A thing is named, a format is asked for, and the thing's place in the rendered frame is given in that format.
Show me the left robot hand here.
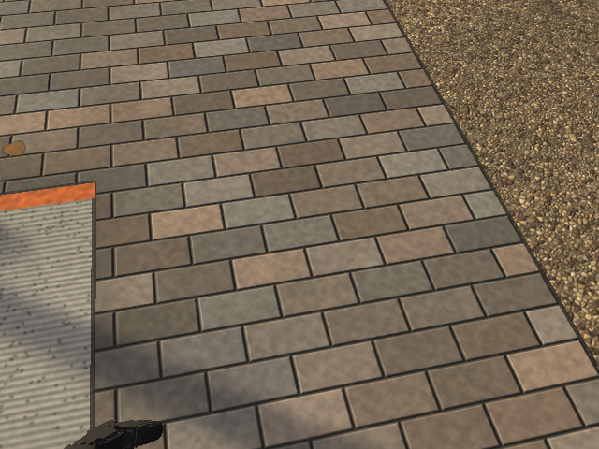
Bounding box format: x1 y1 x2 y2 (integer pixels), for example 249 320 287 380
64 420 163 449

